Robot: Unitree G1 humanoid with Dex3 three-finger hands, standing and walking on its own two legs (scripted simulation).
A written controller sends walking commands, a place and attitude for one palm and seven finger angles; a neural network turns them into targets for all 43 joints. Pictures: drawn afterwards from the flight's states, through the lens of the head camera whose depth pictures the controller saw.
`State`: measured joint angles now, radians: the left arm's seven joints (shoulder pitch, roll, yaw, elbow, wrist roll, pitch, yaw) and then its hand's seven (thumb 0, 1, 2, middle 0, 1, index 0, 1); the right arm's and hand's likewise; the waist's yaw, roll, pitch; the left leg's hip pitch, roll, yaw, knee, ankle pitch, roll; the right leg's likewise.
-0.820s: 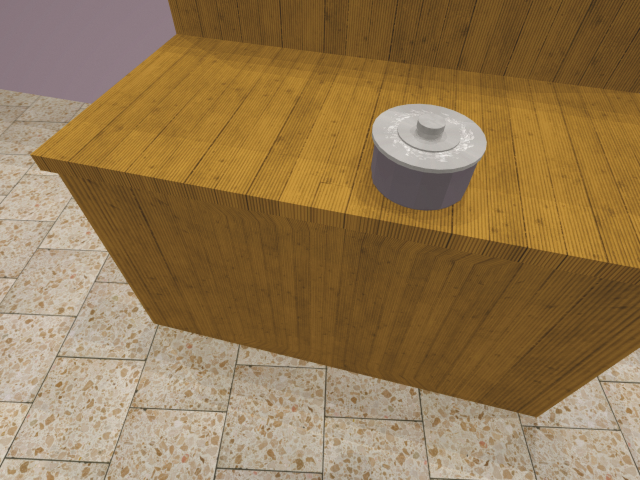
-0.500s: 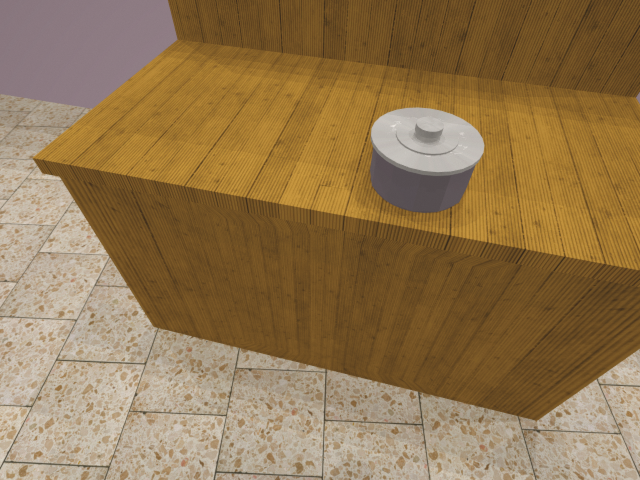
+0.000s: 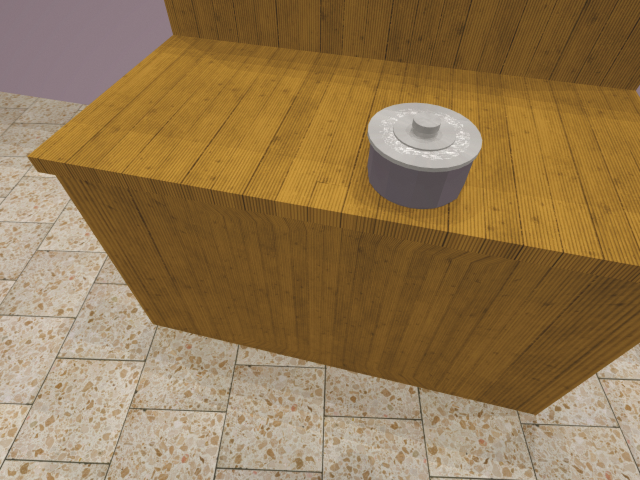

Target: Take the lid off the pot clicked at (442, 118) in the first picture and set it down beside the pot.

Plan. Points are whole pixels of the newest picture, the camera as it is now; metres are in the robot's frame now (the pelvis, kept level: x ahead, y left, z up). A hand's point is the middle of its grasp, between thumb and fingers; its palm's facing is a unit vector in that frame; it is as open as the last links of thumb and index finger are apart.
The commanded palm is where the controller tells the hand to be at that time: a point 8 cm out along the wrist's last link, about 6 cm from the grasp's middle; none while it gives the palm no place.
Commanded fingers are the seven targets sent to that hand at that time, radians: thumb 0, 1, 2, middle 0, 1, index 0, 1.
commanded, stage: turn to face it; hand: left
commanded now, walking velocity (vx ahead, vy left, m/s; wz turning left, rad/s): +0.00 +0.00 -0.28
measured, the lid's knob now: (426, 122) +0.66 -0.14 +0.10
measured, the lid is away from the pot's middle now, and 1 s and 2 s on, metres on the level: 0.00 0.00 0.00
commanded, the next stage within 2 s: take the last steps up to it in 0.30 s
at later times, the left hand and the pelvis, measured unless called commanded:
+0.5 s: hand out of the picture +0.04 +0.19 -0.18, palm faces -0.07 -0.97 -0.23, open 7.3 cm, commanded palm none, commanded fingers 0.00 0.90 0.90 -0.20 -0.30 -0.20 -0.30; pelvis -0.01 +0.00 -0.01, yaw -7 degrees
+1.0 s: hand out of the picture +0.12 +0.08 -0.19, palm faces -0.16 -0.98 -0.12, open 7.4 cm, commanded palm none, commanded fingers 0.00 0.90 0.90 -0.20 -0.30 -0.20 -0.30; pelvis +0.11 -0.08 -0.01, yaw -13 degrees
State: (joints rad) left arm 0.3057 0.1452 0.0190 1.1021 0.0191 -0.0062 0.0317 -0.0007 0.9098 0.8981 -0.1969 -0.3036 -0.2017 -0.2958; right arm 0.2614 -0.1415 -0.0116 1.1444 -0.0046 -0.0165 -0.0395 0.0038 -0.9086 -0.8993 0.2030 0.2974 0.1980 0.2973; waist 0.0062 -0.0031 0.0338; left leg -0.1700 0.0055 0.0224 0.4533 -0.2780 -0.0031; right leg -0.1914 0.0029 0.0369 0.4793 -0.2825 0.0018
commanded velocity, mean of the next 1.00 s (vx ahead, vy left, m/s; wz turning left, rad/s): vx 0.13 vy -0.07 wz -0.18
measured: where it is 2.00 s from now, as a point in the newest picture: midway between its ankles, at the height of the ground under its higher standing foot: outside the picture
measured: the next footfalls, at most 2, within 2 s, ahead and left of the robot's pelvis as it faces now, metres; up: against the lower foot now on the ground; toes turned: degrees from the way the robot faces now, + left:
left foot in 1.02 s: +0.22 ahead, -0.01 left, +0.00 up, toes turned -6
right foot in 1.36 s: +0.19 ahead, -0.29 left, +0.00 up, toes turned -16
